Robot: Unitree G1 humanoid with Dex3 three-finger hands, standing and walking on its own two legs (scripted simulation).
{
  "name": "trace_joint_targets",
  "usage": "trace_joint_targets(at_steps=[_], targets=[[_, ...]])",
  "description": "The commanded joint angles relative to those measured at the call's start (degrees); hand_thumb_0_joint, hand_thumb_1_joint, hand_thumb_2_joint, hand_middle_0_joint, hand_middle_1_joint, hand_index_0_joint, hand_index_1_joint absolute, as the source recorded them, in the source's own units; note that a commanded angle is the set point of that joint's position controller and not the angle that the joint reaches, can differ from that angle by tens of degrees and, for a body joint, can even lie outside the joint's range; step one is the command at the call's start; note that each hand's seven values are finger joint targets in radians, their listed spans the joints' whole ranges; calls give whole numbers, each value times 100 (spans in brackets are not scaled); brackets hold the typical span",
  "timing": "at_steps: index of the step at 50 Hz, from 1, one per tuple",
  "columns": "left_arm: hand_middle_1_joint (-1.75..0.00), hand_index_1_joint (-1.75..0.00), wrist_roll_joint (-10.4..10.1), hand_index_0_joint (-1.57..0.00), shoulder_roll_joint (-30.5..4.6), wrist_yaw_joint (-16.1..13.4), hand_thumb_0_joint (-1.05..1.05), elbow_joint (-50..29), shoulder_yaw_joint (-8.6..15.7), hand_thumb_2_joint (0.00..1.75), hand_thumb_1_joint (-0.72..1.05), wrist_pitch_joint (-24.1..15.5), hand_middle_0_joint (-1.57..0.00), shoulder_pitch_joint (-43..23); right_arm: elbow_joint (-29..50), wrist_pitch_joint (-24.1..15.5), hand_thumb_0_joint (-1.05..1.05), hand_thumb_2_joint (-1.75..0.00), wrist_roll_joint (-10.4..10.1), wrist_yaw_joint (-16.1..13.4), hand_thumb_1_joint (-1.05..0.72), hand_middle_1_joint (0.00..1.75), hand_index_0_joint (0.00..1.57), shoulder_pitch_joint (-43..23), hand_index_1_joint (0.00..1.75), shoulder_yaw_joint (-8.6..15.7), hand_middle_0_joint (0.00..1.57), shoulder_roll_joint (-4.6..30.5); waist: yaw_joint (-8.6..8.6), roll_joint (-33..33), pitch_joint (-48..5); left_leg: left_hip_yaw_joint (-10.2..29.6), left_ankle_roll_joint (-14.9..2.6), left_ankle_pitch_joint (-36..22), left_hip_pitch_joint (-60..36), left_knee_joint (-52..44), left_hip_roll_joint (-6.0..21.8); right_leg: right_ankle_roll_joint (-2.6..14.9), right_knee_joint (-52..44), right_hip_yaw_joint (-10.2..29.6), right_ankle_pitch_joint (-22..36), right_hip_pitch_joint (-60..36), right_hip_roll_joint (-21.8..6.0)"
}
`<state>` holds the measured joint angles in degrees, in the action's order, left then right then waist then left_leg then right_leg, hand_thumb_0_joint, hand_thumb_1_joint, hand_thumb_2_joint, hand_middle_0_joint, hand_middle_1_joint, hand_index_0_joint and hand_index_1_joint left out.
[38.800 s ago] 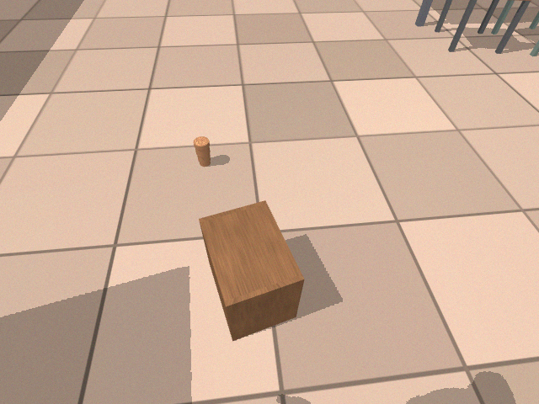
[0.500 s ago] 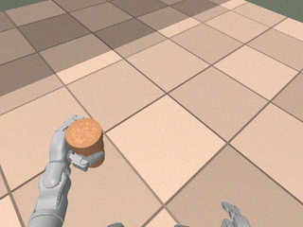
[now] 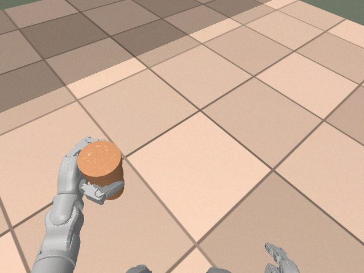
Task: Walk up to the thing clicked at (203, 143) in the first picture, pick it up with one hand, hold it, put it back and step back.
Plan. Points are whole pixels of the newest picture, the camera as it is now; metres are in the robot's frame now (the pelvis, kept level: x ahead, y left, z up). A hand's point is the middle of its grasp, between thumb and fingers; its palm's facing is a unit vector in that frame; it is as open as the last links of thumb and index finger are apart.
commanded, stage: crouch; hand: left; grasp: from the side
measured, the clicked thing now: (106, 175) +0.33 +0.17 +0.01
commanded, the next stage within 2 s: lower in 1.84 s
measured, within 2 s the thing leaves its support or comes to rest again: neither
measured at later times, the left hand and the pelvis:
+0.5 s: hand (117, 192) +0.34 +0.18 -0.13, palm faces +0.05 -1.00 -0.02, open 10.6 cm; pelvis -0.02 +0.00 -0.11, yaw -1 degrees
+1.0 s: hand (127, 209) +0.38 +0.19 -0.37, palm faces +0.08 -1.00 -0.04, open 10.6 cm; pelvis -0.07 +0.00 -0.31, yaw -4 degrees
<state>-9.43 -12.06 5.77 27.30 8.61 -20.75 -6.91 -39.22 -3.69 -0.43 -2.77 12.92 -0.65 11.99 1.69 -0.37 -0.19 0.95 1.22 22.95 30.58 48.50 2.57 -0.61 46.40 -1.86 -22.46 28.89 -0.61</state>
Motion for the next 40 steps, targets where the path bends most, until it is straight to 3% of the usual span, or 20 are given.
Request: trace_joint_targets(at_steps=[1,4,6,7,12,13,16,20,21,22,23,27,30,33,38,40], targets=[[-134,-134,-182,-123,-758,147,0,-1687,192,119,21,-692,-122,-1920,671,-234,0,-90,3,-18,-88,30,20,-143,30,356,20,818,37,-362,-1940,-67,-119,-1302,-920,-672,-194,114,-627,-14,1499,-606,96],[-134,-134,-208,-123,-585,103,0,-1253,171,119,20,-718,-121,-2066,645,-229,0,-90,1,27,-88,30,20,-182,30,353,20,811,97,-81,-1543,-30,-146,-926,-601,-660,-168,116,-622,-51,1147,-256,113],[-132,-132,-226,-121,-583,21,0,-1143,302,118,17,-815,-120,-2165,622,-231,0,-90,16,65,-88,30,20,-201,30,377,20,811,66,8,-1535,-39,-161,-793,-396,-570,-179,113,-552,-64,1034,-97,99],[-133,-133,-232,-121,-521,1,0,-629,363,119,16,-857,-120,-2042,579,-232,0,-90,21,74,-88,30,20,-167,30,379,20,830,123,218,-1309,-47,-184,-664,-194,-482,-186,97,-494,-50,933,26,85],[-135,-135,-67,-121,-864,22,0,-350,619,123,22,-1494,-120,-2565,496,-269,0,-90,111,194,-88,30,20,-192,30,441,20,876,93,-141,-1679,1,-152,-432,410,139,-208,160,275,16,697,820,70],[-137,-137,-44,-122,-805,86,0,-214,553,124,22,-1612,-121,-2612,465,-282,0,-90,139,205,-88,30,20,-152,30,451,20,876,163,-123,-1926,38,-157,-428,440,310,-202,158,426,7,675,1022,82],[-137,-137,-92,-123,-1015,183,0,-112,730,123,19,-2039,-122,-2900,476,-321,0,-91,195,266,-89,30,20,-95,30,443,20,906,184,-410,-2568,51,-161,-449,887,998,-232,184,1052,40,642,1643,89],[-136,-137,-170,-123,-1000,306,0,592,816,120,12,-2488,-122,-3106,466,-361,0,-91,275,324,-91,30,20,-97,30,452,20,1010,266,-366,-3120,122,-201,-252,2013,2106,-241,197,2015,62,399,2714,121],[-136,-137,-170,-123,-1106,346,0,749,882,122,12,-2589,-122,-3131,417,-365,0,-91,298,335,-90,30,20,-71,30,392,20,979,254,-436,-3392,143,-200,-412,2182,2356,-234,200,2265,72,483,2912,104],[-136,-137,-179,-123,-1070,390,0,671,778,122,14,-2675,-123,-3157,435,-362,0,-91,320,350,-90,30,20,-70,30,433,20,1049,230,-563,-3609,151,-201,-461,2328,2608,-236,200,2465,131,468,3138,94],[-136,-137,-183,-124,-1092,422,0,775,811,121,13,-2724,-124,-3243,439,-351,0,-91,331,351,-91,30,20,-18,30,400,20,1053,298,-514,-3812,198,-210,-626,2447,2813,-231,205,2692,73,578,3369,111],[-136,-138,-164,-122,-1311,404,0,1004,1014,125,9,-2807,-123,-3310,387,-269,0,-91,389,383,-90,30,20,18,30,412,20,1157,172,-746,-4260,201,-178,-835,2997,3447,-227,226,3378,115,664,3952,120],[-137,-140,-169,-123,-1536,291,0,855,1326,128,10,-2847,-124,-3476,370,-177,0,-92,423,419,-92,30,20,8,30,391,20,1188,80,-807,-4636,217,-175,-985,3311,3786,-229,254,3828,88,749,4211,142],[-140,-142,-132,-124,-1493,267,0,836,1336,132,13,-2853,-124,-3628,311,-102,0,-92,460,464,-92,30,20,52,30,445,20,1243,198,-808,-4901,254,-180,-933,3557,4139,-215,269,4223,-13,652,4631,169],[-139,-141,36,-123,-1650,334,0,1247,1262,129,12,-2949,-124,-4546,116,-81,0,-92,525,509,-92,30,20,42,30,432,20,1249,606,-602,-4827,262,-229,-181,4589,4852,-197,251,4798,-6,156,5373,174],[-138,-140,49,-122,-1807,346,0,1532,1376,128,9,-3001,-122,-4800,28,-86,0,-92,558,527,-92,30,20,31,30,395,20,1264,631,-599,-4754,221,-233,92,4967,5149,-204,249,5001,-1,-93,5659,177]])
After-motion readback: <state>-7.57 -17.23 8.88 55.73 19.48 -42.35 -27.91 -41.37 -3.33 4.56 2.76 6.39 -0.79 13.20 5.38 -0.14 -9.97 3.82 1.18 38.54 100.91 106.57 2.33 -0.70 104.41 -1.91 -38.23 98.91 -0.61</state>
